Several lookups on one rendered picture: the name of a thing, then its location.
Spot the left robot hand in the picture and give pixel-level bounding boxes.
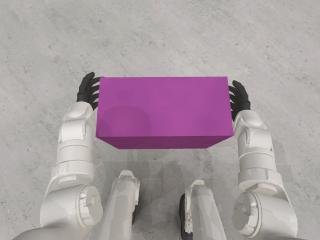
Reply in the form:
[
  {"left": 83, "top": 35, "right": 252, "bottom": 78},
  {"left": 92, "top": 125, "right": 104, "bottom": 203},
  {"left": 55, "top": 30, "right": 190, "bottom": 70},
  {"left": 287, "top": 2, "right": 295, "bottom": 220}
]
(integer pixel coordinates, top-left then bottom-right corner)
[{"left": 76, "top": 72, "right": 105, "bottom": 111}]

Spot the left robot upper arm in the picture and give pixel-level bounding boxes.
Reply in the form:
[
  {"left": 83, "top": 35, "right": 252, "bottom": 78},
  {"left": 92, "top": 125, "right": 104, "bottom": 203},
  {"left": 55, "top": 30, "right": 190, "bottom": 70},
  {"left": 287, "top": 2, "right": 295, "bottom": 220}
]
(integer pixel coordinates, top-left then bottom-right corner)
[{"left": 12, "top": 183, "right": 103, "bottom": 240}]

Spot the left robot forearm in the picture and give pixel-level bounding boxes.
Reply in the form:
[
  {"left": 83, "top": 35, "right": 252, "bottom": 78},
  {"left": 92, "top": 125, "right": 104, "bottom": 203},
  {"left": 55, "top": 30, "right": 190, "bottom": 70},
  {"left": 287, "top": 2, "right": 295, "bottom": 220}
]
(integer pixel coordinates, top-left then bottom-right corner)
[{"left": 39, "top": 101, "right": 96, "bottom": 227}]

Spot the right robot forearm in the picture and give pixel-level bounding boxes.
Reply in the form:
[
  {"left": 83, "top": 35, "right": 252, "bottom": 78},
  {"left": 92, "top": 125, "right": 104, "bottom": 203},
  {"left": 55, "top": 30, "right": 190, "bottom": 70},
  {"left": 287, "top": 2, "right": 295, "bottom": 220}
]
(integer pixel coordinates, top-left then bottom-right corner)
[{"left": 233, "top": 110, "right": 298, "bottom": 234}]

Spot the carton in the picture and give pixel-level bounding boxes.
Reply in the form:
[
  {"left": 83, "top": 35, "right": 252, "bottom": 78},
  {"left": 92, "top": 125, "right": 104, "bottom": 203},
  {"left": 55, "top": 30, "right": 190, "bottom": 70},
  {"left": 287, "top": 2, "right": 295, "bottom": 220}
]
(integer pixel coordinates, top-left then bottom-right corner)
[{"left": 95, "top": 76, "right": 234, "bottom": 150}]

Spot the right robot foot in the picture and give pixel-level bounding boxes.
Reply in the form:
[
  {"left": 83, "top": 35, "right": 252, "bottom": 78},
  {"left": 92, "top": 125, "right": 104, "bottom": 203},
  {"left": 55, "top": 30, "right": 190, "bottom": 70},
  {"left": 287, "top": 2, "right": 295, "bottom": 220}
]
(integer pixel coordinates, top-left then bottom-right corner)
[{"left": 179, "top": 193, "right": 193, "bottom": 240}]

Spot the right robot shin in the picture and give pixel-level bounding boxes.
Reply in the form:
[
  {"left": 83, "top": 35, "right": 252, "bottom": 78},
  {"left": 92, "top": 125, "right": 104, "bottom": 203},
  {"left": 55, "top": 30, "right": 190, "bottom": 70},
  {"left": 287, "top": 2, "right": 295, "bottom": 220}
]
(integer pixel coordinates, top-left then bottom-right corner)
[{"left": 184, "top": 180, "right": 213, "bottom": 233}]

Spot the right robot upper arm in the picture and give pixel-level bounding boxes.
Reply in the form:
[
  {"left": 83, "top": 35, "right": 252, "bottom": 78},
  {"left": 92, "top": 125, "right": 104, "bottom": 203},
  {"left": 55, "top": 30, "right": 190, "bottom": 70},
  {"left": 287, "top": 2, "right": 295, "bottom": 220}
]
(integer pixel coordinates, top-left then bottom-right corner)
[{"left": 231, "top": 191, "right": 307, "bottom": 240}]

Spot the right robot hand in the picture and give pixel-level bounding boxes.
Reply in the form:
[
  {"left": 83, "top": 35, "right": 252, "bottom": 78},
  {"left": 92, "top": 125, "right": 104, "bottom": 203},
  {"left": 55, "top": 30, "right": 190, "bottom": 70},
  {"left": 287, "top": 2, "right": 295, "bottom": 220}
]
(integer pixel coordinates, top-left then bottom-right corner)
[{"left": 228, "top": 80, "right": 251, "bottom": 122}]

